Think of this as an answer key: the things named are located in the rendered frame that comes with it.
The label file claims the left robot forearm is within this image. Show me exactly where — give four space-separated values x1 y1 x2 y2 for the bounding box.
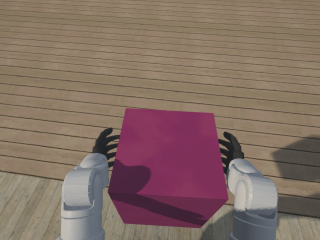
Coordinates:
57 153 109 240

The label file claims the right robot forearm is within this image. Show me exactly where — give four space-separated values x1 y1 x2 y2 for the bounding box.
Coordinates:
226 158 279 240

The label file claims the left robot hand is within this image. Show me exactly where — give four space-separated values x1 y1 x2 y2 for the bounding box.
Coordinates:
92 127 120 168

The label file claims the right robot hand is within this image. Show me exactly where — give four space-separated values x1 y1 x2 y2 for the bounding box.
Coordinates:
218 131 244 175

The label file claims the carton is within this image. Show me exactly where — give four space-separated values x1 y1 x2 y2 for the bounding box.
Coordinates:
108 108 229 228

